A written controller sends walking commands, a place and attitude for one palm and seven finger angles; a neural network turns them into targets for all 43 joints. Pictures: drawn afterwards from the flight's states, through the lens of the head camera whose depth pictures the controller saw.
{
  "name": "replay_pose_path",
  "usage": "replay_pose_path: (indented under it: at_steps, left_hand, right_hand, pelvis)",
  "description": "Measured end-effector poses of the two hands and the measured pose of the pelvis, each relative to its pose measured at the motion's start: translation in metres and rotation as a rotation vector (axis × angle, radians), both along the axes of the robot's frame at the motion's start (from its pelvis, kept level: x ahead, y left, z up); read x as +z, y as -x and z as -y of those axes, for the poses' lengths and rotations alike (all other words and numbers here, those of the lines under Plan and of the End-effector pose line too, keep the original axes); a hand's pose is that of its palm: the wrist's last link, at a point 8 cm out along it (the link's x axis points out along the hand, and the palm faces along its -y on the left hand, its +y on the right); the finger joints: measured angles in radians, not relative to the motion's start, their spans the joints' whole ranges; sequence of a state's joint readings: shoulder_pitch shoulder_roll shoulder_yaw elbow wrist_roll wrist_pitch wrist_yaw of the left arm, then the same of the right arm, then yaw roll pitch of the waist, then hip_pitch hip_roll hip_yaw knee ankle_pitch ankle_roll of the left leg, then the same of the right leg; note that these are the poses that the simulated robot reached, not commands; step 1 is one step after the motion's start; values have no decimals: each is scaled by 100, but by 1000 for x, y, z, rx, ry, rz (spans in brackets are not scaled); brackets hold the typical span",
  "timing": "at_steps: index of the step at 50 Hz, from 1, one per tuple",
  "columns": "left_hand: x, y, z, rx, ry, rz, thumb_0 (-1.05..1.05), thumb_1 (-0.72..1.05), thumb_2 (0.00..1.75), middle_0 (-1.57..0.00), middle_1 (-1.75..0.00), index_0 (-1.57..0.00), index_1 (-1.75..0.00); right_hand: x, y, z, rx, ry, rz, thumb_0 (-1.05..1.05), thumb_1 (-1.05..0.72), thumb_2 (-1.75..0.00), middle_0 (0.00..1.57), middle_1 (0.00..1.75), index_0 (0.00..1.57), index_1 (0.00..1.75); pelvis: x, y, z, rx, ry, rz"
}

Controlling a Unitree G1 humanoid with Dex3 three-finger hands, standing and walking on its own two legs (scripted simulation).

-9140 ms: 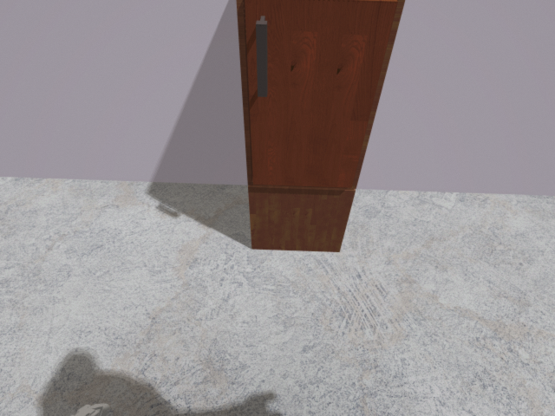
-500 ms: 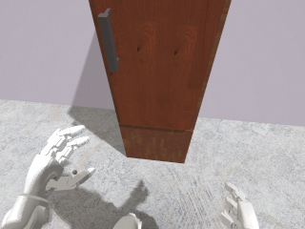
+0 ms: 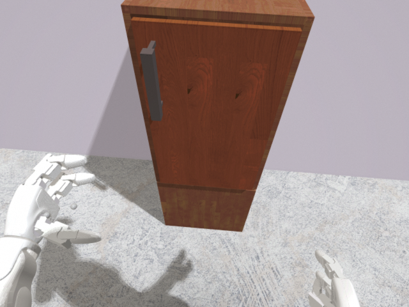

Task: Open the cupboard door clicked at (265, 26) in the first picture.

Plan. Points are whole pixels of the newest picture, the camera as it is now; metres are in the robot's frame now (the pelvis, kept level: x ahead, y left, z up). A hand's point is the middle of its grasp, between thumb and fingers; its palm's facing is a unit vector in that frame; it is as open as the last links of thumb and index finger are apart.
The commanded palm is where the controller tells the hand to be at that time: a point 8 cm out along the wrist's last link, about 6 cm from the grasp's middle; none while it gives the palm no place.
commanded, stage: raise the hand with hooked fingers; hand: left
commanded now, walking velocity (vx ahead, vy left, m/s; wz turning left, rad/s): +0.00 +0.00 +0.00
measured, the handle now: (154, 82) +0.57 +0.17 +0.14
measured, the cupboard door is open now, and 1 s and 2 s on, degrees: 0 0 0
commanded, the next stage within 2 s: move the hooked fingers beside the handle in 0.90 s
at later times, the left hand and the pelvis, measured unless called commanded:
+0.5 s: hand (30, 163) +0.28 +0.30 +0.17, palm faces +0.06 -1.00 -0.06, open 14.0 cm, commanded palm +0.24 +0.34 +0.17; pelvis -0.02 +0.01 +0.02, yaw +1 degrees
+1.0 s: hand (64, 170) +0.28 +0.25 +0.16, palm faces +0.04 -1.00 -0.04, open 14.0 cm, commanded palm +0.25 +0.30 +0.17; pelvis -0.01 -0.02 +0.02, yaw +1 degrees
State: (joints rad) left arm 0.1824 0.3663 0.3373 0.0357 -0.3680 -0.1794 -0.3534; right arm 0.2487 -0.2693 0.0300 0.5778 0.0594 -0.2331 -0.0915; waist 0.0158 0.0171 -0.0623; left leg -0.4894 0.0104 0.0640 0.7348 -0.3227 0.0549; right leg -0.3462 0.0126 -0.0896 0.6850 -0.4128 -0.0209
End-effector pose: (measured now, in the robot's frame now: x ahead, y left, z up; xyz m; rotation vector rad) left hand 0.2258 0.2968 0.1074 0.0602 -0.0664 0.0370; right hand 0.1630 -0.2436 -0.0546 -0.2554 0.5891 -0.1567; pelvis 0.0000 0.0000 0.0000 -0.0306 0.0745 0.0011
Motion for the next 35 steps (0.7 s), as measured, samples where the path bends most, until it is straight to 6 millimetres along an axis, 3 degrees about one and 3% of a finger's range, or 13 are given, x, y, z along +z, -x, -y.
replay_pose_path:
  at_steps: [4, 10, 14, 22, 29, 35]
  left_hand:
    - [23, -6, -17, 26, 2, 59, -1, -39, 35, -30, -113, -30, -112]
    - [24, -12, -30, 4, 10, -66, -1, -46, 32, -30, -118, -30, -117]
    - [33, -13, -37, 18, 0, -61, -1, -48, 31, -30, -119, -30, -119]
    - [72, -23, -53, 42, -18, 31, -1, -50, 30, -30, -120, -31, -120]
    - [54, -29, -43, -4, 9, -104, -1, -50, 30, -30, -120, -30, -120]
    - [53, -22, -27, 10, 9, -30, -1, -50, 30, -30, -120, -31, -120]
  right_hand:
    - [6, -9, -20, 44, -28, 28, 2, -91, -90, 21, 30, 21, 30]
    - [8, -11, -40, 75, -56, 30, 1, -91, -90, 21, 30, 21, 30]
    - [9, -5, -45, 82, -53, 14, 1, -91, -90, 21, 30, 21, 30]
    - [9, 10, -36, 67, -36, -25, 2, -90, -90, 21, 30, 21, 30]
    - [8, 19, -17, 31, -37, -35, 2, -91, -90, 21, 30, 21, 30]
    - [11, 20, -6, 34, -22, -32, 2, -91, -90, 21, 30, 21, 30]
  pelvis:
    - [3, 2, -5, 9, 5, 20]
    - [8, 7, -12, 17, 7, 44]
    - [11, 11, -13, 17, 5, 60]
    - [16, 15, -10, 25, 0, 85]
    - [18, 15, -6, 18, -4, 76]
    - [19, 13, 3, 12, -8, 86]
